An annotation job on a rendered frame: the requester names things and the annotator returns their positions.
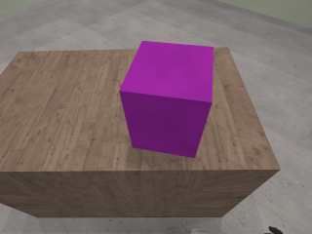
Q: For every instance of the pedestal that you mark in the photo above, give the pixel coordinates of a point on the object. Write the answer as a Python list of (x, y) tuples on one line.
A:
[(66, 150)]

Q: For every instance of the carton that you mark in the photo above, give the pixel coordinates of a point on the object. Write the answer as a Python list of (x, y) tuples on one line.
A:
[(167, 96)]

